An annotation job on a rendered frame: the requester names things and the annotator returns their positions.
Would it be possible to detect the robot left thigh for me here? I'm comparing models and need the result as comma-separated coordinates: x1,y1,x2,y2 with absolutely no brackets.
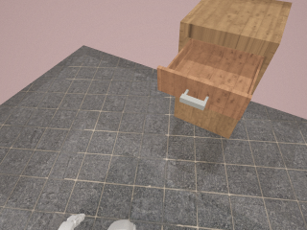
107,219,136,230

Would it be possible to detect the handle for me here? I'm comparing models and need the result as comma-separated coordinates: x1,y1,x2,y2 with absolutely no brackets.
179,89,209,110

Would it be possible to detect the drawer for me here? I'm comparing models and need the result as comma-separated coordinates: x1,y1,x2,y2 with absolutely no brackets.
156,38,264,121

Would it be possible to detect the cabinet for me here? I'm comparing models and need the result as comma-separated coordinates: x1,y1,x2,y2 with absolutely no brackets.
174,0,293,139

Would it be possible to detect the robot left hand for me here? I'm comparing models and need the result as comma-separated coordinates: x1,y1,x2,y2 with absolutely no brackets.
58,213,85,230

